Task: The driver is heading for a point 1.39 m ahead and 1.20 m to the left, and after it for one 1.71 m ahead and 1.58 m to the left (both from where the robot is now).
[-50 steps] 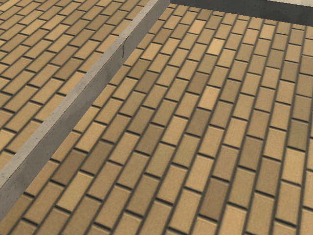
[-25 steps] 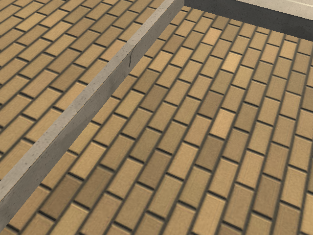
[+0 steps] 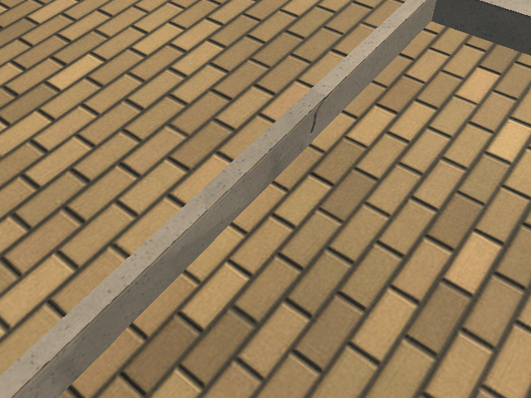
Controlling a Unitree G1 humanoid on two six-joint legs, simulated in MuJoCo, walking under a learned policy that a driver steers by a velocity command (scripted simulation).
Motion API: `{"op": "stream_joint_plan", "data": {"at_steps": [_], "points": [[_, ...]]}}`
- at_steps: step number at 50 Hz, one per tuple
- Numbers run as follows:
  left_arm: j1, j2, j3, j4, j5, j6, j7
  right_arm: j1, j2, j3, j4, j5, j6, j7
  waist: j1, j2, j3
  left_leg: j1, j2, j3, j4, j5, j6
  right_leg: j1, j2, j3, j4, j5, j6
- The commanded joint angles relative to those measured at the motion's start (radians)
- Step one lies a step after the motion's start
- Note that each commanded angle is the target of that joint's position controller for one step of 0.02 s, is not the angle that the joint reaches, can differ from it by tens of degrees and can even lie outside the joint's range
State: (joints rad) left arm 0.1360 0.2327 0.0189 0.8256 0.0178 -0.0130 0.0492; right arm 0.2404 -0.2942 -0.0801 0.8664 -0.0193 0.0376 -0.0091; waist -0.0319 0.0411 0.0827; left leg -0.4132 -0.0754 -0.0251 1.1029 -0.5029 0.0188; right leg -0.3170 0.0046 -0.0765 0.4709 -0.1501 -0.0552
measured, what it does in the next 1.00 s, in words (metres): steps on the spot, turning left: left foot, then right foot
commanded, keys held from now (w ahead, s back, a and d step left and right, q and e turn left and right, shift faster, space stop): q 1.00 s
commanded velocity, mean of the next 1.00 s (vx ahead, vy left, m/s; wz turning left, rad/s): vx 0.01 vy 0.00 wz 0.58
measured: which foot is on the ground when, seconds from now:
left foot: up 0.00-0.30, down 0.32-0.86, up 0.88-1.00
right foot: down 0.00-0.32, up 0.34-0.84, down 0.86-1.00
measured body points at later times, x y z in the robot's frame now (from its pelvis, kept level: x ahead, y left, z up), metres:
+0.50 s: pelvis +0.00 +0.04 +0.01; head +0.02 +0.08 +0.45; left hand +0.02 +0.33 -0.13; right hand +0.19 -0.20 -0.09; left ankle -0.02 +0.11 -0.74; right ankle +0.04 -0.11 -0.66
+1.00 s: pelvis +0.00 +0.00 +0.01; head +0.05 +0.00 +0.45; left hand -0.03 +0.31 -0.08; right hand +0.26 -0.18 -0.12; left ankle -0.08 +0.09 -0.66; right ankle +0.06 -0.08 -0.74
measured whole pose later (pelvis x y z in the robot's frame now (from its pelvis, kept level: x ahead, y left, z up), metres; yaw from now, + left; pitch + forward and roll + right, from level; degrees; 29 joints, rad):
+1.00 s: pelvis +0.00 +0.00 +0.01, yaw +35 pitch +0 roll +1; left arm 0.17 0.27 0.02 0.69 0.02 0.03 0.04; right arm 0.22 -0.34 -0.09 0.74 -0.02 0.06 0.02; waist -0.02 0.06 0.07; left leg -0.46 -0.13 -0.12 1.04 -0.43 -0.02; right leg -0.20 0.02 -0.01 0.43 -0.23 -0.04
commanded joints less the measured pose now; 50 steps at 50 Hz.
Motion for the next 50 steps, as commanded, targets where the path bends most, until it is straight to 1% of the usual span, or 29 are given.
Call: {"op": "stream_joint_plan", "data": {"at_steps": [1, 3, 8, 12, 13, 14, 15, 16, 17, 18, 19, 20, 21, 22, 23, 25, 29, 33, 39, 41, 42, 43, 44, 45, 46, 47, 48, 49, 50], "points": [[0.017, 0.115, 0.025, -0.061, 0.009, -0.002, 0.007, 0.091, -0.057, -0.018, -0.040, -0.005, 0.030, 0.018, -0.005, -0.167, -0.109, -0.046, 0.047, -0.001, 0.089, 0.072, -0.043, 0.091, -0.251, 0.182, -0.204, 0.269, -0.154], [0.039, 0.127, 0.030, -0.059, 0.010, -0.006, 0.004, 0.070, -0.056, -0.016, -0.056, 0.000, 0.038, 0.024, 0.002, -0.157, -0.124, -0.058, 0.051, 0.005, 0.045, 0.083, -0.053, 0.120, -0.267, 0.151, -0.202, 0.266, -0.169], [0.046, 0.163, 0.046, -0.067, 0.016, 0.003, -0.010, -0.032, -0.044, -0.001, -0.118, 0.002, 0.051, 0.047, 0.033, -0.180, -0.118, -0.013, 0.092, 0.042, -0.179, 0.089, -0.047, 0.125, -0.292, 0.094, -0.214, 0.066, -0.164], [0.059, 0.202, 0.063, -0.068, 0.020, 0.014, -0.028, -0.063, -0.054, 0.003, -0.157, 0.010, 0.044, 0.056, 0.051, -0.196, -0.132, 0.081, 0.081, 0.098, -0.336, 0.059, -0.015, 0.125, -0.322, 0.064, -0.169, 0.056, -0.149], [0.059, 0.211, 0.068, -0.068, 0.018, 0.017, -0.031, -0.059, -0.054, 0.003, -0.164, 0.012, 0.039, 0.057, 0.047, -0.198, -0.136, 0.104, 0.078, 0.107, -0.384, 0.064, -0.005, 0.129, -0.329, 0.057, -0.147, 0.073, -0.139], [0.050, 0.220, 0.072, -0.069, 0.011, 0.021, -0.034, -0.037, -0.050, 0.003, -0.164, 0.013, 0.033, 0.056, 0.029, -0.187, -0.140, 0.154, 0.071, 0.117, -0.469, 0.107, 0.009, 0.116, -0.328, 0.036, -0.108, 0.081, -0.115], [0.057, 0.221, 0.076, -0.065, 0.007, 0.027, -0.036, 0.001, -0.054, 0.002, -0.155, 0.012, 0.023, 0.053, 0.008, -0.157, -0.143, 0.237, 0.059, 0.112, -0.591, 0.184, 0.027, 0.072, -0.316, 0.001, -0.048, 0.066, -0.070], [0.097, 0.201, 0.077, -0.053, 0.008, 0.034, -0.041, 0.032, -0.086, -0.006, -0.146, 0.005, 0.012, 0.043, 0.001, -0.052, -0.123, 0.303, 0.096, 0.003, -0.746, 0.238, 0.047, -0.005, -0.272, -0.055, 0.072, -0.036, 0.003], [0.117, 0.107, 0.055, -0.094, 0.010, 0.044, -0.049, 0.031, -0.212, -0.031, -0.172, -0.002, 0.001, 0.029, 0.018, 0.253, -0.098, 0.370, 0.388, -0.420, -0.874, 0.320, 0.131, -0.254, -0.118, -0.149, 0.336, -0.389, 0.099], [-0.014, 0.135, 0.056, -0.143, 0.016, 0.062, -0.030, 0.076, -0.276, -0.054, -0.165, -0.009, 0.000, 0.023, -0.041, 0.202, -0.033, 0.232, 0.470, -0.498, -0.853, 0.568, 0.254, -0.308, -0.026, 0.012, 0.489, -0.484, 0.104], [-0.012, 0.134, 0.055, -0.139, 0.004, 0.071, -0.029, 0.056, -0.223, -0.042, -0.160, -0.004, -0.001, 0.015, -0.007, 0.110, -0.037, 0.233, 0.409, -0.395, -0.828, 0.604, 0.258, -0.293, -0.048, 0.076, 0.561, -0.408, 0.100], [0.021, 0.133, 0.056, -0.122, -0.007, 0.068, -0.033, -0.008, -0.180, -0.030, -0.170, 0.005, -0.002, 0.010, 0.031, 0.087, -0.031, 0.220, 0.337, -0.313, -0.823, 0.574, 0.224, -0.278, -0.052, 0.097, 0.564, -0.313, 0.091], [0.046, 0.147, 0.062, -0.106, -0.004, 0.058, -0.034, -0.071, -0.159, -0.024, -0.187, 0.005, -0.001, 0.007, 0.055, 0.090, -0.048, 0.247, 0.276, -0.266, -0.814, 0.561, 0.191, -0.277, -0.047, 0.100, 0.557, -0.249, 0.085], [0.068, 0.162, 0.067, -0.092, 0.013, 0.053, -0.037, -0.084, -0.139, -0.018, -0.195, 0.012, -0.004, 0.003, 0.054, 0.106, -0.076, 0.278, 0.252, -0.242, -0.795, 0.658, 0.190, -0.271, -0.036, 0.088, 0.587, -0.217, 0.086], [0.078, 0.165, 0.070, -0.088, 0.018, 0.052, -0.040, -0.069, -0.124, -0.013, -0.196, 0.016, -0.007, 0.006, 0.051, 0.091, -0.116, 0.307, 0.244, -0.234, -0.778, 0.737, 0.195, -0.257, -0.028, 0.090, 0.612, -0.209, 0.090], [0.066, 0.151, 0.067, -0.098, 0.009, 0.056, -0.044, -0.028, -0.135, -0.018, -0.188, 0.021, -0.011, 0.009, 0.039, 0.055, -0.140, 0.351, 0.247, -0.250, -0.764, 0.773, 0.202, -0.266, -0.024, 0.098, 0.605, -0.205, 0.099], [0.017, 0.142, 0.060, -0.127, 0.005, 0.065, -0.036, 0.032, -0.153, -0.026, -0.179, 0.014, -0.010, 0.004, 0.005, 0.077, -0.118, 0.392, 0.252, -0.327, -0.762, 0.684, 0.218, -0.295, -0.017, 0.114, 0.495, -0.226, 0.107], [-0.009, 0.141, 0.054, -0.151, 0.000, 0.061, -0.030, 0.046, -0.173, -0.035, -0.183, 0.005, -0.007, 0.006, -0.008, 0.075, -0.118, 0.358, 0.250, -0.396, -0.746, 0.643, 0.231, -0.238, 0.003, 0.127, 0.397, -0.255, 0.097], [0.009, 0.146, 0.043, -0.175, -0.014, 0.045, -0.021, -0.001, -0.185, -0.043, -0.193, 0.001, -0.001, 0.018, 0.011, 0.085, -0.134, 0.275, 0.217, -0.495, -0.712, 0.692, 0.199, -0.064, 0.051, 0.137, 0.232, -0.274, 0.064], [0.062, 0.141, 0.040, -0.168, -0.018, 0.036, -0.013, -0.043, -0.181, -0.044, -0.196, 0.007, 0.003, 0.020, 0.048, 0.083, -0.136, 0.224, 0.181, -0.509, -0.692, 0.661, 0.156, 0.059, 0.064, 0.136, 0.072, -0.214, 0.051], [0.104, 0.140, 0.039, -0.158, -0.013, 0.029, -0.005, -0.073, -0.172, -0.041, -0.201, 0.017, 0.004, 0.017, 0.080, 0.068, -0.131, 0.166, 0.141, -0.492, -0.663, 0.575, 0.110, 0.161, 0.055, 0.133, -0.087, -0.114, 0.046], [0.116, 0.196, 0.051, -0.157, 0.000, 0.021, 0.007, -0.061, -0.130, -0.030, -0.209, 0.025, 0.001, 0.014, 0.071, -0.026, -0.136, 0.065, 0.073, -0.426, -0.577, 0.369, 0.049, 0.262, -0.075, 0.247, -0.203, -0.120, 0.020], [0.061, 0.285, 0.063, -0.188, 0.006, 0.024, 0.011, 0.015, -0.053, -0.012, -0.218, 0.026, -0.004, 0.011, 0.018, -0.253, -0.142, -0.092, -0.086, -0.211, -0.363, 0.011, -0.008, 0.339, -0.345, 0.523, -0.269, -0.087, -0.064], [0.048, 0.295, 0.069, -0.191, 0.011, 0.033, 0.000, 0.007, -0.155, -0.037, -0.204, -0.010, 0.002, 0.004, 0.033, -0.222, -0.108, -0.116, -0.086, -0.114, -0.174, -0.091, -0.020, 0.191, -0.414, 0.567, -0.243, 0.015, -0.169], [0.032, 0.230, 0.053, -0.197, 0.007, 0.031, -0.008, 0.002, -0.177, -0.047, -0.194, -0.015, 0.005, 0.007, 0.013, -0.160, -0.080, -0.090, -0.041, -0.125, -0.067, -0.048, -0.023, 0.139, -0.381, 0.504, -0.231, 0.072, -0.185], [-0.017, 0.179, 0.040, -0.204, 0.000, 0.029, -0.014, 0.015, -0.169, -0.048, -0.173, -0.013, 0.011, 0.017, -0.008, -0.133, -0.049, -0.080, -0.026, -0.116, -0.005, 0.015, -0.029, 0.106, -0.309, 0.393, -0.221, 0.094, -0.158], [-0.050, 0.164, 0.035, -0.214, 0.003, 0.029, -0.015, 0.035, -0.159, -0.047, -0.160, -0.006, 0.019, 0.028, -0.021, -0.154, -0.051, -0.081, -0.025, -0.099, 0.042, 0.064, -0.038, 0.117, -0.248, 0.305, -0.208, 0.124, -0.129], [-0.051, 0.165, 0.035, -0.216, 0.005, 0.027, -0.009, 0.048, -0.152, -0.045, -0.154, -0.001, 0.024, 0.040, -0.019, -0.186, -0.061, -0.097, -0.021, -0.079, 0.076, 0.086, -0.052, 0.146, -0.223, 0.253, -0.194, 0.192, -0.124], [-0.032, 0.165, 0.036, -0.213, 0.006, 0.025, -0.008, 0.041, -0.146, -0.041, -0.153, 0.004, 0.027, 0.047, -0.006, -0.185, -0.070, -0.107, -0.016, -0.063, 0.076, 0.094, -0.064, 0.175, -0.212, 0.217, -0.181, 0.252, -0.126]]}}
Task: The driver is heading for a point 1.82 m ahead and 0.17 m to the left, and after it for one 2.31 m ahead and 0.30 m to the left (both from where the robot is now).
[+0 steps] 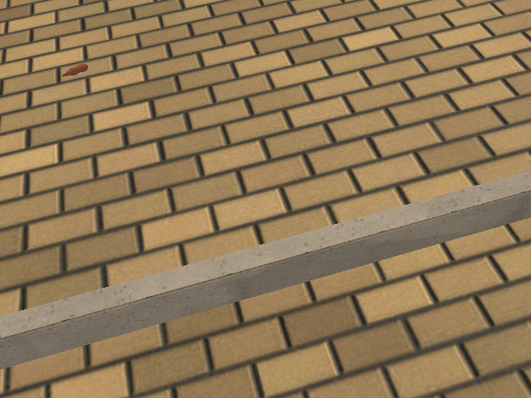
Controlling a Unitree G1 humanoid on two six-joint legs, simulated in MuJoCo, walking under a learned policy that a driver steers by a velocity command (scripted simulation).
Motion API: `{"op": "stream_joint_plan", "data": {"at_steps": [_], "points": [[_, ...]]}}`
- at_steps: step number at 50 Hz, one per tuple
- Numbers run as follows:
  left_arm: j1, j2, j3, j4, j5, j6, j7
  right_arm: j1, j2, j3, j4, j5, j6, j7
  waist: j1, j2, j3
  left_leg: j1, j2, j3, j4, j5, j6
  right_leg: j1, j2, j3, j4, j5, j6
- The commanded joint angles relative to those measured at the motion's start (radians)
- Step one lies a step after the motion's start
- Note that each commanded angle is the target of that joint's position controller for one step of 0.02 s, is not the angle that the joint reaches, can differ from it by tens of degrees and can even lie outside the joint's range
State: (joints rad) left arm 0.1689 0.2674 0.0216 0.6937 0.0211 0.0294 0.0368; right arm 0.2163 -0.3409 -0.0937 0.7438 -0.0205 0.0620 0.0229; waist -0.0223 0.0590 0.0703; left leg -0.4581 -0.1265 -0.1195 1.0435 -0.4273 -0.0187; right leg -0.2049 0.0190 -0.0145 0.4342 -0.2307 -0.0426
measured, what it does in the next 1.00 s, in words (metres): steps on the spot: left foot, then right foot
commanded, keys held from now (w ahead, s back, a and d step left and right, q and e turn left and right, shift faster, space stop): q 0.24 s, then no key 0.76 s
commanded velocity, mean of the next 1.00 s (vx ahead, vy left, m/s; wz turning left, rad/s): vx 0.00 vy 0.00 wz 0.28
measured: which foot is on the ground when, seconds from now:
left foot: up 0.00-0.30, down 0.32-1.00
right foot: down 0.00-0.32, up 0.34-0.72, down 0.74-1.00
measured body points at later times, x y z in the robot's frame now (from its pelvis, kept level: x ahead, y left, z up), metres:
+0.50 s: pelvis -0.02 +0.05 +0.00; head +0.01 +0.08 +0.45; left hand +0.01 +0.34 -0.14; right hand +0.19 -0.18 -0.09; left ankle -0.03 +0.12 -0.74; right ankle +0.00 -0.10 -0.68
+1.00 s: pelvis -0.01 +0.03 +0.00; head +0.00 +0.03 +0.45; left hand +0.00 +0.29 -0.13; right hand +0.11 -0.21 -0.14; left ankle -0.03 +0.12 -0.74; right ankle +0.00 -0.08 -0.74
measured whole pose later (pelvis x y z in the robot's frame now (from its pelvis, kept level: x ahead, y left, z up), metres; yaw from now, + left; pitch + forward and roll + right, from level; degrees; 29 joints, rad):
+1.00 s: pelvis -0.01 +0.03 +0.00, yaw +14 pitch -2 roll +0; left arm 0.21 0.23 0.00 0.95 0.01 0.00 0.03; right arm 0.21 -0.25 0.00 1.02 -0.01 0.01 -0.02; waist 0.00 0.00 0.04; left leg -0.13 -0.07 -0.04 0.36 -0.19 0.05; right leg -0.12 0.01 0.00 0.39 -0.23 -0.01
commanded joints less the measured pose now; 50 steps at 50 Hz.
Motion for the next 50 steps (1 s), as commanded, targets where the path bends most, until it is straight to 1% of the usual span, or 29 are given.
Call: {"op": "stream_joint_plan", "data": {"at_steps": [1, 4, 6, 9, 12, 13, 14, 15, 16, 17, 18, 19, 20, 21, 22, 25, 30, 33, 35, 36, 37, 38, 39, 40, 41, 43, 44, 47, 50], "points": [[-0.037, 0.133, 0.036, -0.075, 0.003, -0.019, 0.005, 0.042, -0.092, -0.023, -0.037, 0.009, 0.004, 0.019, 0.002, -0.197, -0.064, -0.076, 0.041, 0.044, 0.120, 0.021, -0.037, 0.097, -0.229, 0.136, -0.134, 0.367, -0.145], [0.040, 0.151, 0.048, -0.048, 0.001, -0.022, 0.004, -0.024, -0.072, -0.011, -0.059, 0.010, 0.011, 0.024, 0.047, -0.200, -0.073, -0.108, 0.066, 0.064, 0.025, 0.008, -0.051, 0.195, -0.267, 0.125, -0.115, 0.406, -0.166], [0.058, 0.161, 0.055, -0.038, 0.004, -0.023, 0.000, -0.045, -0.061, -0.003, -0.069, 0.011, 0.015, 0.027, 0.058, -0.210, -0.079, -0.084, 0.084, 0.082, -0.053, -0.011, -0.048, 0.212, -0.288, 0.111, -0.106, 0.413, -0.173], [0.044, 0.178, 0.063, -0.034, 0.007, -0.025, -0.014, -0.067, -0.042, 0.010, -0.085, 0.015, 0.016, 0.032, 0.057, -0.226, -0.086, 0.027, 0.105, 0.126, -0.198, -0.035, -0.027, 0.163, -0.299, 0.060, -0.083, 0.425, -0.163], [0.039, 0.202, 0.072, -0.025, 0.007, -0.022, -0.026, -0.065, -0.047, 0.014, -0.098, 0.022, 0.011, 0.030, 0.054, -0.253, -0.102, 0.130, 0.097, 0.173, -0.326, -0.034, 0.001, 0.127, -0.310, 0.028, -0.038, 0.465, -0.147], [0.041, 0.207, 0.074, -0.020, 0.003, -0.020, -0.029, -0.055, -0.045, 0.015, -0.097, 0.021, 0.006, 0.027, 0.048, -0.254, -0.106, 0.168, 0.090, 0.178, -0.395, -0.008, 0.014, 0.113, -0.309, 0.025, -0.010, 0.470, -0.137], [0.030, 0.208, 0.073, -0.015, -0.007, -0.016, -0.030, -0.022, -0.037, 0.018, -0.087, 0.013, -0.001, 0.022, 0.019, -0.232, -0.111, 0.238, 0.079, 0.184, -0.520, 0.074, 0.029, 0.080, -0.294, 0.003, 0.040, 0.440, -0.112], [0.041, 0.199, 0.071, -0.005, -0.014, -0.012, -0.031, 0.008, -0.046, 0.019, -0.075, -0.002, -0.013, 0.011, -0.005, -0.179, -0.115, 0.332, 0.079, 0.156, -0.676, 0.213, 0.043, 0.015, -0.272, -0.029, 0.109, 0.357, -0.062], [0.081, 0.147, 0.057, -0.010, -0.009, -0.006, -0.035, 0.031, -0.117, 0.007, -0.077, -0.021, -0.030, -0.001, -0.005, 0.028, -0.132, 0.460, 0.252, -0.096, -0.800, 0.267, 0.074, -0.142, -0.199, -0.103, 0.306, 0.105, 0.008], [0.053, 0.065, 0.030, -0.076, -0.002, 0.003, -0.034, 0.031, -0.253, -0.020, -0.093, -0.002, -0.037, -0.006, 0.008, 0.241, -0.103, 0.445, 0.518, -0.401, -0.774, 0.672, 0.223, -0.346, -0.027, -0.122, 0.432, -0.391, 0.060], [0.004, 0.124, 0.042, -0.060, 0.000, 0.020, -0.019, 0.090, -0.193, -0.016, -0.071, 0.009, -0.039, -0.011, -0.057, 0.110, -0.144, 0.418, 0.508, -0.328, -0.733, 0.691, 0.298, -0.303, -0.065, 0.007, 0.555, -0.400, 0.060], [0.007, 0.128, 0.045, -0.047, -0.014, 0.027, -0.024, 0.036, -0.128, 0.009, -0.066, 0.009, -0.040, -0.015, -0.016, 0.081, -0.099, 0.383, 0.444, -0.240, -0.737, 0.664, 0.289, -0.304, -0.069, 0.028, 0.590, -0.336, 0.053], [0.027, 0.132, 0.048, -0.022, -0.021, 0.025, -0.030, -0.040, -0.080, 0.026, -0.070, 0.007, -0.037, -0.019, 0.020, 0.063, -0.064, 0.350, 0.376, -0.164, -0.752, 0.612, 0.243, -0.284, -0.081, 0.039, 0.564, -0.259, 0.051], [0.043, 0.145, 0.053, -0.007, -0.010, 0.023, -0.034, -0.077, -0.067, 0.033, -0.071, 0.010, -0.040, -0.027, 0.035, 0.088, -0.055, 0.361, 0.332, -0.122, -0.752, 0.637, 0.214, -0.281, -0.076, 0.026, 0.554, -0.205, 0.053], [0.075, 0.149, 0.055, 0.016, 0.000, 0.024, -0.037, -0.080, -0.055, 0.039, -0.068, 0.011, -0.043, -0.032, 0.038, 0.094, -0.077, 0.374, 0.306, -0.086, -0.743, 0.712, 0.208, -0.254, -0.065, 0.015, 0.567, -0.170, 0.060], [0.089, 0.121, 0.047, 0.041, -0.006, 0.033, -0.043, -0.057, -0.047, 0.050, -0.044, 0.011, -0.054, -0.033, 0.035, 0.045, -0.106, 0.394, 0.306, -0.065, -0.743, 0.717, 0.208, -0.213, -0.055, 0.019, 0.524, -0.139, 0.072], [0.050, 0.093, 0.036, 0.057, -0.005, 0.040, -0.030, -0.028, -0.050, 0.058, 0.009, -0.001, -0.057, -0.036, 0.006, 0.065, -0.064, 0.366, 0.312, -0.107, -0.757, 0.534, 0.218, -0.156, -0.045, 0.020, 0.318, -0.169, 0.065], [0.059, 0.084, 0.031, 0.079, -0.011, 0.033, -0.016, -0.035, -0.049, 0.061, 0.035, -0.004, -0.061, -0.038, 0.009, 0.058, -0.067, 0.328, 0.313, -0.133, -0.740, 0.510, 0.222, -0.079, -0.029, 0.016, 0.206, -0.180, 0.051], [0.087, 0.069, 0.025, 0.102, -0.014, 0.024, -0.007, -0.058, -0.041, 0.066, 0.051, 0.001, -0.062, -0.042, 0.034, 0.040, -0.075, 0.303, 0.300, -0.139, -0.716, 0.492, 0.205, 0.002, -0.022, 0.010, 0.068, -0.105, 0.038], [0.112, 0.057, 0.019, 0.118, -0.009, 0.015, -0.004, -0.074, -0.034, 0.070, 0.058, 0.009, -0.062, -0.044, 0.058, 0.016, -0.080, 0.268, 0.285, -0.133, -0.701, 0.463, 0.176, 0.086, -0.031, 0.014, -0.063, 0.026, 0.031], [0.119, 0.075, 0.019, 0.128, 0.002, 0.001, 0.001, -0.063, -0.012, 0.078, 0.066, 0.011, -0.068, -0.045, 0.058, -0.020, -0.099, 0.215, 0.267, -0.133, -0.696, 0.413, 0.135, 0.182, -0.086, 0.080, -0.117, 0.129, 0.025], [0.123, 0.113, 0.019, 0.128, 0.014, -0.014, 0.004, -0.037, 0.008, 0.084, 0.075, 0.010, -0.074, -0.042, 0.037, -0.079, -0.114, 0.181, 0.221, -0.095, -0.665, 0.348, 0.104, 0.233, -0.187, 0.181, -0.139, 0.215, 0.009], [0.050, 0.149, 0.025, 0.137, -0.007, -0.020, -0.006, 0.000, 0.009, 0.078, 0.100, 0.014, -0.064, -0.040, -0.023, -0.183, -0.056, 0.255, 0.137, -0.027, -0.723, 0.259, 0.093, 0.079, -0.202, 0.195, -0.102, 0.244, -0.029], [0.026, 0.101, 0.014, 0.134, -0.011, -0.027, -0.017, -0.009, -0.016, 0.076, 0.128, 0.003, -0.060, -0.043, -0.001, -0.157, -0.055, 0.319, 0.148, -0.031, -0.731, 0.282, 0.087, 0.048, -0.178, 0.172, -0.106, 0.204, -0.020], [0.039, 0.088, 0.010, 0.145, -0.011, -0.033, -0.020, -0.018, -0.029, 0.069, 0.147, 0.004, -0.059, -0.044, 0.016, -0.141, -0.043, 0.331, 0.156, -0.036, -0.726, 0.314, 0.091, 0.042, -0.149, 0.140, -0.106, 0.179, -0.002], [0.068, 0.088, 0.007, 0.175, -0.011, -0.036, -0.013, -0.019, -0.030, 0.066, 0.174, 0.009, -0.061, -0.043, 0.024, -0.134, -0.047, 0.345, 0.170, -0.039, -0.716, 0.372, 0.094, 0.052, -0.130, 0.124, -0.113, 0.170, 0.007], [0.075, 0.089, 0.007, 0.189, -0.013, -0.037, -0.010, -0.015, -0.019, 0.069, 0.185, 0.009, -0.063, -0.043, 0.024, -0.130, -0.051, 0.338, 0.174, -0.041, -0.721, 0.377, 0.092, 0.065, -0.128, 0.122, -0.112, 0.170, 0.006], [0.072, 0.077, 0.002, 0.214, -0.011, -0.036, -0.008, -0.008, -0.003, 0.073, 0.232, 0.011, -0.064, -0.048, 0.026, -0.089, -0.041, 0.320, 0.171, -0.037, -0.737, 0.355, 0.083, 0.074, -0.130, 0.123, -0.113, 0.150, -0.002], [0.070, 0.075, -0.002, 0.240, -0.010, -0.036, -0.006, -0.005, 0.000, 0.074, 0.268, 0.011, -0.062, -0.052, 0.026, -0.076, -0.032, 0.319, 0.172, -0.037, -0.744, 0.348, 0.078, 0.067, -0.127, 0.124, -0.118, 0.132, -0.006]]}}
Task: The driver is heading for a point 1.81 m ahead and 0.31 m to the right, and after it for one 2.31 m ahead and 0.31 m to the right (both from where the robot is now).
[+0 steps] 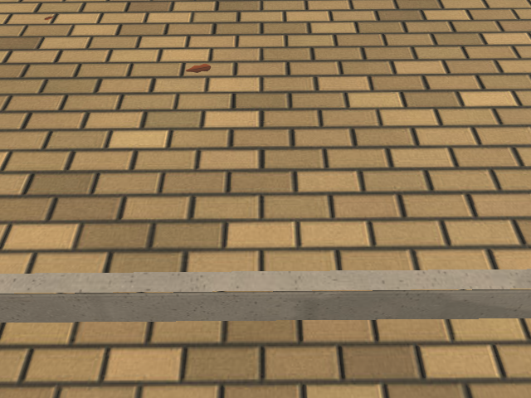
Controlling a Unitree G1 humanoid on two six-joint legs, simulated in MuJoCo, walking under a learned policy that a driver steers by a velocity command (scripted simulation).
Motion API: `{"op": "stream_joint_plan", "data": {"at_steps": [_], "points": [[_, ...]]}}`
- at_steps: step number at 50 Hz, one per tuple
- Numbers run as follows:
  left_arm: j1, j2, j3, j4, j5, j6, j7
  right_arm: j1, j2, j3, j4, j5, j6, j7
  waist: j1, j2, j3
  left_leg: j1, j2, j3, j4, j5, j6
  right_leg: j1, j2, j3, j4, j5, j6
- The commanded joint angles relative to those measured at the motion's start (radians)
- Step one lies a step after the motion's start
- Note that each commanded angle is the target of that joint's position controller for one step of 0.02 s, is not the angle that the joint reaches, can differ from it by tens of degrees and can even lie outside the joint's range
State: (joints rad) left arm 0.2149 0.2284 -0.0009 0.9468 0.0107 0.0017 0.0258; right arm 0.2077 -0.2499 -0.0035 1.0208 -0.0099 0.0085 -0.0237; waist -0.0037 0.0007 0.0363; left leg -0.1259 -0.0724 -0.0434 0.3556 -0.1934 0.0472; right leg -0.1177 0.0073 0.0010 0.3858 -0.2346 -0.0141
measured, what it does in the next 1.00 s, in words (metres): walks ahead: right foot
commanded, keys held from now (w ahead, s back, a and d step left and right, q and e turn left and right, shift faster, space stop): no key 0.26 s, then w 0.74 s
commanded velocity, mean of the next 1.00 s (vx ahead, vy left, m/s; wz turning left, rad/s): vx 0.26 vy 0.00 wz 0.01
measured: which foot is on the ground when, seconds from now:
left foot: down 0.00-1.00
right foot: down 0.00-0.56, up 0.58-0.98, down 1.00-1.00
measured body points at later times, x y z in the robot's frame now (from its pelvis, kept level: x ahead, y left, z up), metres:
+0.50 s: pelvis +0.03 +0.00 +0.00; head +0.03 +0.01 +0.45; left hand +0.00 +0.26 -0.16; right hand +0.06 -0.25 -0.15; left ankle +0.01 +0.10 -0.73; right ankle -0.02 -0.11 -0.75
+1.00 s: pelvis +0.26 +0.02 -0.03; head +0.30 +0.02 +0.42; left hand +0.46 +0.24 -0.14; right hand +0.14 -0.20 -0.17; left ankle +0.05 +0.11 -0.74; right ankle +0.38 -0.04 -0.75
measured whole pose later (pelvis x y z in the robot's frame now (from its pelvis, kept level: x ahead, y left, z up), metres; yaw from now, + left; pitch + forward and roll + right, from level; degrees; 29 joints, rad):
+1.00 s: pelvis +0.26 +0.02 -0.03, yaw +0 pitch +1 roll +1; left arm -0.02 0.20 0.02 0.89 0.02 -0.07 -0.01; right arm 0.49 -0.17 0.00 1.14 -0.01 -0.10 -0.02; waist -0.05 -0.01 0.06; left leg 0.14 -0.06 0.02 0.34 -0.45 0.06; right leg -0.47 0.03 -0.12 0.52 -0.09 -0.12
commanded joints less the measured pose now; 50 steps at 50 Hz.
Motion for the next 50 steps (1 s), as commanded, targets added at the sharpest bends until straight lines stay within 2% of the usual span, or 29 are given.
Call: {"op": "stream_joint_plan", "data": {"at_steps": [1, 13, 14, 16, 17, 18, 20, 21, 23, 24, 25, 27, 28, 29, 30, 31, 32, 33, 35, 38, 42, 45, 47, 48, 49, 50], "points": [[0.024, 0.112, 0.020, -0.005, 0.001, -0.009, 0.005, 0.006, -0.090, -0.015, 0.002, 0.001, -0.008, -0.006, 0.007, -0.014, 0.002, -0.013, 0.119, -0.113, -0.056, 0.115, 0.012, -0.022, -0.115, 0.109, -0.070, 0.134, -0.036], [0.048, 0.083, 0.001, 0.085, 0.000, -0.011, 0.009, 0.036, -0.071, -0.002, 0.096, 0.002, -0.008, -0.014, 0.002, -0.010, 0.008, -0.009, 0.130, -0.106, -0.054, 0.118, 0.008, -0.037, -0.104, 0.108, -0.078, 0.122, -0.039], [0.061, 0.083, 0.001, 0.093, 0.002, -0.010, 0.008, 0.046, -0.067, 0.000, 0.102, 0.001, -0.007, -0.014, 0.003, -0.012, -0.013, -0.006, 0.120, -0.100, -0.052, 0.036, 0.012, -0.031, -0.093, 0.105, -0.084, 0.025, -0.042], [0.076, 0.118, 0.018, 0.097, 0.005, -0.001, 0.005, 0.055, -0.086, -0.012, 0.098, -0.002, -0.001, -0.012, 0.007, -0.035, 0.014, -0.074, 0.072, -0.070, 0.014, -0.255, 0.039, -0.068, -0.073, 0.125, -0.077, -0.299, -0.075], [0.086, 0.129, 0.024, 0.095, 0.008, 0.005, 0.002, 0.046, -0.086, -0.015, 0.088, -0.010, 0.002, -0.007, 0.015, -0.051, 0.060, -0.152, 0.057, -0.068, 0.048, -0.375, 0.051, -0.098, -0.089, 0.172, -0.097, -0.448, -0.101], [0.116, 0.132, 0.029, 0.099, 0.008, 0.007, 0.000, 0.024, -0.072, -0.014, 0.073, -0.016, 0.001, -0.001, 0.030, -0.073, 0.107, -0.237, 0.044, -0.059, 0.098, -0.416, 0.056, -0.101, -0.126, 0.238, -0.131, -0.546, -0.132], [0.188, 0.149, 0.045, 0.126, 0.007, 0.003, 0.002, -0.013, -0.015, -0.003, 0.040, -0.029, -0.017, 0.013, 0.048, -0.155, 0.134, -0.333, 0.025, 0.051, 0.274, -0.262, 0.037, -0.044, -0.265, 0.423, -0.239, -0.611, -0.209], [0.195, 0.146, 0.050, 0.129, 0.010, -0.003, 0.002, -0.037, -0.025, -0.005, 0.022, -0.032, -0.029, 0.017, 0.052, -0.143, 0.139, -0.353, 0.058, 0.058, 0.339, -0.218, 0.031, -0.048, -0.309, 0.465, -0.273, -0.561, -0.233], [0.176, 0.153, 0.059, 0.122, 0.016, -0.020, -0.003, -0.047, -0.048, -0.014, -0.001, -0.023, -0.050, 0.030, 0.037, -0.112, 0.111, -0.370, 0.085, 0.047, 0.376, -0.261, 0.029, -0.021, -0.308, 0.436, -0.276, -0.453, -0.233], [0.159, 0.156, 0.063, 0.118, 0.013, -0.027, -0.005, -0.036, -0.042, -0.015, -0.008, -0.018, -0.059, 0.035, 0.022, -0.118, 0.109, -0.336, 0.089, 0.056, 0.328, -0.263, 0.032, -0.037, -0.290, 0.391, -0.262, -0.418, -0.221], [0.136, 0.150, 0.065, 0.114, 0.008, -0.031, -0.007, -0.018, -0.033, -0.016, -0.007, -0.012, -0.066, 0.037, 0.004, -0.122, 0.111, -0.256, 0.079, 0.077, 0.258, -0.231, 0.035, -0.085, -0.255, 0.332, -0.241, -0.373, -0.201], [0.078, 0.139, 0.069, 0.094, 0.000, -0.034, -0.012, 0.127, -0.007, -0.020, 0.045, -0.004, -0.074, 0.032, -0.065, -0.090, 0.093, 0.041, 0.019, 0.136, 0.075, -0.101, 0.037, -0.257, -0.163, 0.205, -0.134, -0.327, -0.159], [0.064, 0.111, 0.062, 0.081, 0.004, -0.042, -0.016, 0.217, -0.036, -0.031, 0.073, -0.008, -0.078, 0.026, -0.096, -0.027, 0.070, 0.203, 0.042, 0.078, 0.030, -0.126, 0.040, -0.374, -0.120, 0.150, -0.019, -0.301, -0.135], [0.024, 0.041, 0.041, 0.045, -0.001, -0.054, -0.027, 0.339, -0.116, -0.052, 0.090, -0.022, -0.087, 0.014, -0.147, 0.186, 0.023, 0.327, 0.267, -0.269, -0.147, -0.379, 0.085, -0.519, -0.007, 0.012, 0.286, -0.260, -0.086], [-0.005, 0.053, 0.044, 0.002, 0.013, -0.060, -0.032, 0.446, -0.197, -0.073, 0.126, -0.014, -0.080, 0.016, -0.154, 0.296, 0.023, 0.329, 0.444, -0.585, -0.256, -0.544, 0.178, -0.654, 0.052, -0.049, 0.522, -0.341, -0.081], [-0.036, 0.108, 0.057, 0.001, 0.031, -0.061, -0.039, 0.361, -0.140, -0.062, 0.107, -0.017, -0.078, 0.015, -0.098, 0.123, 0.101, 0.241, 0.442, -0.549, -0.240, -0.536, 0.191, -0.684, -0.024, 0.022, 0.654, -0.266, -0.095], [-0.021, 0.079, 0.052, 0.013, 0.025, -0.067, -0.051, 0.269, -0.107, -0.053, 0.070, -0.015, -0.085, 0.020, -0.052, 0.064, 0.124, 0.176, 0.398, -0.461, -0.240, -0.440, 0.173, -0.671, -0.058, 0.039, 0.682, -0.162, -0.096], [0.004, 0.059, 0.048, 0.027, 0.019, -0.073, -0.059, 0.216, -0.089, -0.047, 0.049, -0.012, -0.095, 0.022, -0.021, 0.048, 0.115, 0.151, 0.354, -0.371, -0.252, -0.309, 0.153, -0.634, -0.081, 0.036, 0.677, -0.083, -0.085], [0.006, 0.065, 0.052, 0.034, 0.028, -0.068, -0.069, 0.207, -0.055, -0.034, 0.048, -0.007, -0.112, 0.019, -0.001, 0.047, 0.083, 0.152, 0.295, -0.231, -0.254, -0.048, 0.130, -0.594, -0.092, 0.003, 0.659, -0.003, -0.057], [-0.060, 0.053, 0.051, 0.003, 0.027, -0.052, -0.070, 0.288, -0.042, -0.024, 0.082, -0.002, -0.122, 0.016, -0.004, 0.066, 0.062, 0.185, 0.260, -0.111, -0.213, 0.312, 0.128, -0.617, -0.076, -0.050, 0.636, 0.043, -0.029], [-0.244, 0.021, 0.031, -0.074, 0.016, -0.049, -0.064, 0.304, -0.035, -0.013, 0.087, -0.003, -0.120, 0.010, -0.030, 0.082, 0.098, 0.114, 0.221, -0.025, -0.217, 0.483, 0.121, -0.548, -0.039, -0.115, 0.399, 0.117, -0.015], [-0.289, 0.025, 0.024, -0.101, 0.005, -0.049, -0.054, 0.314, -0.058, -0.014, 0.094, -0.006, -0.123, 0.005, -0.030, 0.108, 0.093, 0.117, 0.233, -0.006, -0.197, 0.637, 0.113, -0.415, 0.000, -0.145, 0.232, 0.149, -0.049], [-0.210, 0.061, 0.037, -0.088, 0.006, -0.056, -0.041, 0.288, -0.080, -0.019, 0.091, -0.004, -0.127, 0.003, 0.018, 0.112, 0.037, 0.163, 0.253, 0.008, -0.084, 0.893, 0.099, -0.297, 0.038, -0.146, 0.194, 0.131, -0.092], [-0.111, 0.084, 0.048, -0.059, 0.006, -0.063, -0.034, 0.273, -0.089, -0.023, 0.088, -0.005, -0.125, 0.001, 0.061, 0.111, -0.018, 0.192, 0.255, 0.013, 0.031, 0.982, 0.090, -0.211, 0.057, -0.137, 0.175, 0.115, -0.113], [0.037, 0.101, 0.060, -0.009, 0.007, -0.072, -0.027, 0.250, -0.095, -0.025, 0.082, -0.002, -0.119, 0.001, 0.124, 0.098, -0.092, 0.184, 0.242, 0.027, 0.200, 0.967, 0.080, -0.065, 0.066, -0.133, 0.112, 0.144, -0.134], [0.165, 0.133, 0.075, 0.028, 0.029, -0.083, -0.015, 0.227, -0.088, -0.021, 0.066, 0.000, -0.120, 0.003, 0.175, 0.075, -0.159, 0.054, 0.208, 0.036, 0.404, 0.776, 0.070, 0.134, -0.012, -0.062, 0.085, 0.160, -0.159]]}}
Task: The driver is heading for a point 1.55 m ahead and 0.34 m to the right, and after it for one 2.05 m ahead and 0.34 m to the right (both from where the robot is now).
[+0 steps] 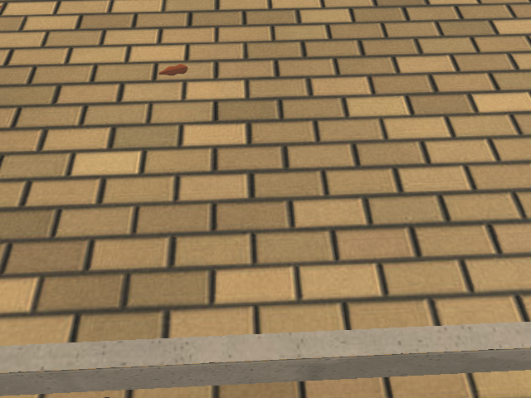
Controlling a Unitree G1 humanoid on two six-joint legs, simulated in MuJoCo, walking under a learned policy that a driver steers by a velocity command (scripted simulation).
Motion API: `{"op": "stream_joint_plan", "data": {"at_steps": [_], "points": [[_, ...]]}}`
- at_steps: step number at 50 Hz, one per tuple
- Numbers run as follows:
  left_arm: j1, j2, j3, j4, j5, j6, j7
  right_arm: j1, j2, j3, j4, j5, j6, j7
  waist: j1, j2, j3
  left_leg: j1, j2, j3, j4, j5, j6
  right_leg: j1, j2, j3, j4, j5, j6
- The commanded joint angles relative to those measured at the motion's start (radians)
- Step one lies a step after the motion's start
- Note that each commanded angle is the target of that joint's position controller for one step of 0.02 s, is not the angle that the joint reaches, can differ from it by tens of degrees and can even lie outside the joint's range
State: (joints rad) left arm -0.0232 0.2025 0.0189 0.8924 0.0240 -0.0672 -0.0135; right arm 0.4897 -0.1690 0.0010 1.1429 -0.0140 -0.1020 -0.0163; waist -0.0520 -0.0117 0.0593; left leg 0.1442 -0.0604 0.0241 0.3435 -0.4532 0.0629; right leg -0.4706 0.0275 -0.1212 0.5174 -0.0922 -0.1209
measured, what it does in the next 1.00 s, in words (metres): climbs: left foot, then right foot 0.15 m higher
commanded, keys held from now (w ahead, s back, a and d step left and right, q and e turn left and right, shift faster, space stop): w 1.00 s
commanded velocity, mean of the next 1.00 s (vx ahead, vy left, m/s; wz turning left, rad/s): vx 0.49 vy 0.00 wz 0.00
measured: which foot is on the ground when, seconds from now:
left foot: down 0.00-0.02, up 0.04-0.50, down 0.52-0.98, up 1.00-1.00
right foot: down 0.00-0.52, up 0.54-0.94, down 0.96-1.00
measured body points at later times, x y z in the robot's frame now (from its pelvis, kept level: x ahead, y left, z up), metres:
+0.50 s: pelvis +0.26 +0.01 +0.02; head +0.27 +0.02 +0.47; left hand +0.18 +0.23 -0.14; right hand +0.41 -0.20 -0.11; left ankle +0.34 +0.10 -0.69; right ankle +0.13 -0.06 -0.72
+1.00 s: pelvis +0.51 +0.01 +0.06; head +0.54 +0.03 +0.51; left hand +0.74 +0.16 -0.03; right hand +0.40 -0.20 -0.08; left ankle +0.35 +0.10 -0.65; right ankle +0.60 -0.04 -0.57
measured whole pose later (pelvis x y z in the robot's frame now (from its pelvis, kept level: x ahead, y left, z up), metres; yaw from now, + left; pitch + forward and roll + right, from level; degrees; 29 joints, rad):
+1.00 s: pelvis +0.51 +0.01 +0.06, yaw -1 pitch +3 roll -2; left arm -0.01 0.08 -0.08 0.68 0.02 -0.02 0.00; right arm 0.53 -0.12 0.01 1.09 0.01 -0.08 0.00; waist -0.01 -0.01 0.00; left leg -0.11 0.00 0.04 0.62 -0.13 0.10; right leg -0.78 0.04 -0.20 1.19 -0.47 -0.17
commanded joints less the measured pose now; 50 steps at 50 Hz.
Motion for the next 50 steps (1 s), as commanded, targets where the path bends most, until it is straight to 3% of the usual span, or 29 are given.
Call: {"op": "stream_joint_plan", "data": {"at_steps": [1, 2, 3, 4, 5, 7, 10, 15, 16, 19, 22, 25, 26, 27, 28, 29, 30, 31, 33, 35, 39, 40, 41, 43, 45, 46, 48, 49, 50], "points": [[0.520, 0.256, 0.079, 0.095, 0.039, -0.016, 0.032, 0.001, -0.090, -0.009, -0.084, 0.017, -0.008, 0.001, 0.211, -0.080, -0.301, -0.457, 0.092, 0.028, 0.765, 0.500, 0.032, 0.720, -0.308, 0.402, -0.056, -0.035, -0.125], [0.488, 0.270, 0.088, 0.102, 0.017, -0.002, 0.016, 0.087, -0.087, -0.021, -0.066, 0.023, 0.000, 0.007, 0.149, -0.197, -0.366, -0.676, -0.043, -0.041, 1.032, -0.061, 0.028, 0.783, -0.443, 0.802, -0.209, -0.089, -0.249], [0.344, 0.218, 0.078, 0.073, -0.014, 0.001, 0.007, 0.006, -0.135, -0.032, -0.079, -0.004, 0.007, 0.006, 0.098, -0.066, -0.209, -0.739, 0.052, -0.098, 1.038, 0.045, 0.046, 0.628, -0.397, 0.701, -0.268, -0.294, -0.213], [0.259, 0.140, 0.058, 0.055, -0.023, -0.004, 0.002, -0.083, -0.133, -0.034, -0.101, -0.014, 0.004, 0.014, 0.086, -0.012, -0.087, -0.739, 0.089, -0.084, 0.984, 0.129, 0.047, 0.465, -0.358, 0.583, -0.323, -0.335, -0.186], [0.234, 0.098, 0.046, 0.058, -0.017, -0.013, 0.001, -0.117, -0.113, -0.034, -0.108, -0.014, 0.004, 0.017, 0.058, 0.015, -0.020, -0.703, 0.120, -0.080, 0.924, 0.167, 0.043, 0.358, -0.315, 0.494, -0.362, -0.253, -0.153], [0.268, 0.059, 0.031, 0.093, -0.012, -0.030, 0.009, -0.107, -0.080, -0.031, -0.107, -0.031, 0.025, 0.028, 0.018, 0.001, -0.004, -0.619, 0.146, -0.076, 0.846, 0.189, 0.023, 0.264, -0.255, 0.358, -0.379, -0.058, -0.116], [0.341, 0.089, 0.032, 0.124, -0.009, -0.048, 0.013, -0.143, -0.062, -0.032, -0.127, -0.036, 0.041, 0.034, 0.006, -0.009, -0.018, -0.633, 0.143, -0.033, 0.777, 0.211, -0.008, 0.260, -0.222, 0.237, -0.365, 0.204, -0.112], [0.418, 0.098, 0.026, 0.137, -0.013, -0.043, 0.016, -0.377, -0.064, -0.025, -0.210, -0.023, 0.049, 0.038, 0.059, -0.037, 0.018, -0.708, 0.149, 0.023, 0.490, 0.346, -0.052, 0.307, -0.181, 0.169, -0.383, 0.223, -0.074], [0.456, 0.089, 0.025, 0.149, -0.005, -0.039, 0.017, -0.349, -0.041, -0.018, -0.196, -0.017, 0.054, 0.032, 0.059, -0.074, -0.015, -0.670, 0.132, 0.049, 0.504, 0.325, -0.052, 0.323, -0.183, 0.156, -0.363, 0.203, -0.080], [0.529, 0.090, 0.024, 0.166, 0.005, -0.036, 0.024, -0.428, -0.058, -0.021, -0.225, -0.021, 0.054, 0.022, 0.089, -0.066, 0.009, -0.748, 0.129, 0.060, 0.493, 0.279, -0.029, 0.426, -0.247, 0.227, -0.337, 0.207, -0.118], [0.539, 0.092, 0.021, 0.156, 0.015, -0.023, 0.035, -0.432, -0.042, -0.020, -0.246, -0.022, 0.047, 0.014, 0.072, -0.047, -0.012, -0.838, 0.109, 0.076, 0.557, 0.158, 0.010, 0.581, -0.290, 0.222, -0.222, 0.570, -0.147], [0.449, 0.116, 0.025, 0.131, 0.006, -0.023, 0.032, -0.223, -0.060, -0.038, -0.184, -0.004, 0.025, 0.002, -0.029, -0.076, -0.096, -0.456, 0.020, 0.093, 0.288, 0.231, 0.049, 0.485, -0.208, 0.132, 0.059, 0.929, -0.087], [0.398, 0.136, 0.035, 0.128, -0.020, -0.022, 0.026, -0.063, -0.060, -0.049, -0.133, -0.004, 0.016, -0.003, -0.117, -0.073, -0.130, -0.257, 0.009, 0.110, 0.089, 0.400, 0.055, 0.397, -0.170, 0.109, 0.242, 0.835, -0.065], [0.332, 0.113, 0.033, 0.095, -0.036, -0.036, 0.016, 0.088, -0.149, -0.079, -0.080, -0.023, 0.013, -0.010, -0.170, -0.005, -0.154, -0.027, 0.112, -0.011, 0.033, 0.487, 0.076, 0.166, -0.097, 0.100, 0.502, 0.478, -0.018], [0.311, 0.006, 0.015, 0.049, -0.028, -0.041, 0.017, 0.111, -0.238, -0.094, -0.074, -0.029, 0.017, -0.010, -0.110, 0.200, -0.129, 0.082, 0.385, -0.363, 0.017, 0.967, 0.121, -0.109, 0.042, 0.067, 0.896, -0.356, 0.028], [0.461, -0.033, 0.017, 0.061, -0.055, -0.026, 0.028, 0.080, -0.240, -0.090, -0.075, -0.025, 0.032, -0.002, -0.022, 0.168, -0.184, 0.113, 0.469, -0.519, -0.002, 0.913, 0.248, -0.258, 0.057, 0.215, 1.099, -0.326, 0.018], [0.415, -0.002, 0.021, 0.051, -0.032, -0.016, 0.028, -0.013, -0.157, -0.076, -0.092, -0.014, 0.045, 0.004, 0.003, 0.114, -0.095, 0.005, 0.455, -0.489, -0.073, 0.516, 0.276, -0.366, 0.017, 0.167, 1.214, -0.288, 0.020], [0.337, 0.011, 0.027, 0.018, -0.011, -0.011, 0.023, -0.057, -0.086, -0.056, -0.097, -0.016, 0.043, 0.014, 0.014, 0.069, -0.007, -0.078, 0.404, -0.418, -0.119, 0.318, 0.247, -0.460, -0.004, 0.129, 1.329, -0.290, 0.010], [0.255, -0.051, 0.008, -0.038, 0.008, 0.010, 0.011, -0.034, -0.023, -0.026, -0.066, -0.018, 0.030, 0.017, 0.052, 0.024, 0.034, -0.213, 0.326, -0.287, -0.114, 0.257, 0.166, -0.569, -0.022, 0.145, 1.471, -0.285, -0.009], [0.167, -0.136, -0.029, -0.117, -0.005, 0.041, 0.016, 0.035, -0.019, -0.013, -0.020, -0.024, 0.014, 0.019, 0.057, 0.068, 0.051, -0.301, 0.313, -0.239, -0.124, 0.237, 0.150, -0.727, -0.001, 0.118, 1.688, -0.350, -0.026], [-0.034, -0.138, -0.077, -0.295, -0.009, 0.045, 0.043, 0.009, -0.051, 0.018, -0.022, -0.008, -0.011, 0.032, 0.100, 0.043, 0.105, -0.466, 0.266, -0.160, -0.209, 0.075, 0.105, -0.876, -0.020, 0.096, 1.622, -0.366, -0.016], [-0.092, -0.121, -0.089, -0.359, -0.004, 0.047, 0.039, 0.025, -0.026, 0.031, 0.007, 0.016, -0.009, 0.031, 0.114, 0.050, 0.128, -0.519, 0.228, -0.116, -0.259, 0.161, 0.077, -0.811, -0.066, 0.043, 1.409, -0.356, -0.015], [-0.162, -0.123, -0.099, -0.393, -0.007, 0.052, 0.032, 0.071, -0.018, 0.039, 0.021, 0.024, -0.002, 0.014, 0.080, 0.084, 0.100, -0.511, 0.214, -0.107, -0.327, 0.277, 0.098, -0.754, -0.066, -0.038, 1.321, -0.354, -0.008], [-0.083, -0.105, -0.104, -0.356, -0.010, 0.058, 0.018, 0.070, -0.031, 0.039, -0.015, 0.044, 0.012, -0.024, 0.081, 0.005, -0.039, -0.510, 0.194, -0.017, -0.399, 0.831, 0.123, -0.313, -0.063, -0.112, 0.994, -0.265, 0.001], [0.040, -0.074, -0.096, -0.308, -0.030, 0.064, 0.029, 0.096, -0.158, 0.009, -0.046, 0.044, 0.005, -0.030, 0.127, 0.095, -0.196, -0.291, 0.237, 0.036, -0.199, 1.648, 0.124, -0.078, 0.028, -0.138, 0.791, -0.315, -0.012], [0.137, -0.044, -0.077, -0.270, -0.033, 0.068, 0.027, 0.109, -0.208, -0.008, -0.056, 0.025, 0.009, -0.031, 0.172, 0.164, -0.275, -0.124, 0.272, 0.019, -0.043, 1.846, 0.131, -0.065, 0.066, -0.134, 0.720, -0.403, -0.023], [0.338, 0.032, -0.039, -0.204, -0.009, 0.041, 0.009, 0.069, -0.227, -0.040, -0.089, 0.021, 0.017, -0.011, 0.259, 0.218, -0.394, -0.019, 0.309, 0.020, 0.361, 1.841, 0.125, 0.110, 0.058, 0.021, 0.499, -0.436, -0.094], [0.443, 0.124, 0.002, -0.143, 0.005, 0.035, 0.006, 0.104, -0.163, -0.041, -0.144, 0.042, 0.003, 0.009, 0.245, 0.042, -0.454, -0.328, 0.199, 0.004, 0.678, 1.446, 0.087, 0.329, -0.149, 0.488, 0.272, -0.702, -0.180], [0.458, 0.214, 0.041, -0.100, 0.003, 0.058, 0.022, 0.016, -0.125, -0.064, -0.197, 0.001, -0.010, 0.057, 0.244, -0.186, -0.387, -0.672, -0.063, -0.045, 1.132, 0.310, 0.049, 0.391, -0.298, 1.104, -0.209, -0.766, -0.287]]}}
Keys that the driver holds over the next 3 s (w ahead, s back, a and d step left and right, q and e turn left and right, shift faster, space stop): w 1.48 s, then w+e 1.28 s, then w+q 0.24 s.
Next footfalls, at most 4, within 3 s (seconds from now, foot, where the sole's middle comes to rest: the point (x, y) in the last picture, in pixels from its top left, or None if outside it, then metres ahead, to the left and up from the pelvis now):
0.52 left None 0.37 0.10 -0.76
0.96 right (284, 296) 0.63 -0.05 -0.61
1.48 left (224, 198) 0.94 0.09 -0.61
2.04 right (287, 125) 1.21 -0.10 -0.61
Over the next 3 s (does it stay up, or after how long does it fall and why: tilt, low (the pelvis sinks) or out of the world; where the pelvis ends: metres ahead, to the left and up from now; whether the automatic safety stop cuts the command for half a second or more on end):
stays up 1.53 -0.22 0.17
